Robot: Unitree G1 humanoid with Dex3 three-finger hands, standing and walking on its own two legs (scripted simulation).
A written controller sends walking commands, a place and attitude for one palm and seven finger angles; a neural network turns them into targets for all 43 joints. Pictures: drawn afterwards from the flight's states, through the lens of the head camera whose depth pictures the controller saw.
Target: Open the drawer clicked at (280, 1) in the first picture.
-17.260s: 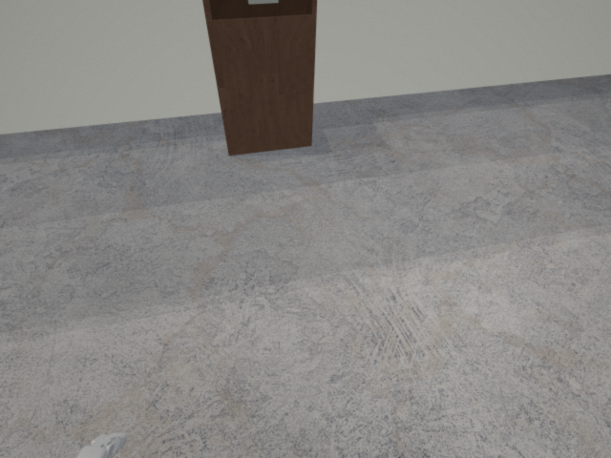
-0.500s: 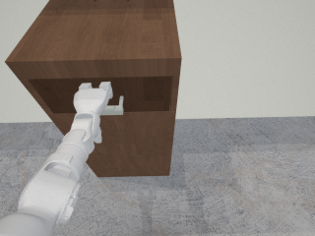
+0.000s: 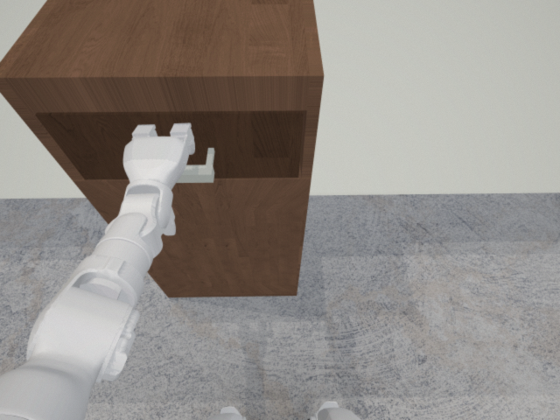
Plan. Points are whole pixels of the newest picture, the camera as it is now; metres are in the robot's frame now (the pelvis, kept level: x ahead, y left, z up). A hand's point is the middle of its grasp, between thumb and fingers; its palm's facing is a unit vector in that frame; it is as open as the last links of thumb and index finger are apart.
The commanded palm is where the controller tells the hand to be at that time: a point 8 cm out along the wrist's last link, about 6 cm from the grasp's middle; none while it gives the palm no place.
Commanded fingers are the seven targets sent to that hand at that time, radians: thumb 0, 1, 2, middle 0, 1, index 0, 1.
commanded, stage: lower the fingers behind the handle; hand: left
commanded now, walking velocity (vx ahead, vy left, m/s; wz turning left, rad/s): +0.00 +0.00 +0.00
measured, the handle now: (179, 164) +0.52 +0.16 +0.03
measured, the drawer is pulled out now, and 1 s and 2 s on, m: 0.00 0.00 0.00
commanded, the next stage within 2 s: lift the fingers back up to retry in 0.32 s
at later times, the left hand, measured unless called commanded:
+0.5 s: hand (166, 179) +0.48 +0.17 +0.04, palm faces +0.00 -0.01 -1.00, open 13.6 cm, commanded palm +0.46 +0.18 +0.07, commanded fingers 0.00 -0.50 0.30 -0.30 -1.20 -0.30 -1.20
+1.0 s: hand (162, 175) +0.48 +0.18 +0.05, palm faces -0.04 -0.05 -1.00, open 13.6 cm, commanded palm +0.46 +0.19 +0.14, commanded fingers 0.00 -0.50 0.30 -0.30 -1.20 -0.30 -1.20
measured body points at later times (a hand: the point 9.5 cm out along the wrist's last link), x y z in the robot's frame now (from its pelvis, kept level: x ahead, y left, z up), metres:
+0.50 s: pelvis -0.01 +0.01 -0.01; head +0.07 +0.00 +0.43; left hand +0.47 +0.17 +0.09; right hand +0.02 -0.27 -0.14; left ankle +0.02 +0.10 -0.70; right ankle +0.02 -0.09 -0.70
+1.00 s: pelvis +0.02 +0.02 +0.02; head +0.09 +0.00 +0.46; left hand +0.47 +0.18 +0.10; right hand +0.07 -0.25 -0.12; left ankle +0.02 +0.10 -0.70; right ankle +0.02 -0.09 -0.70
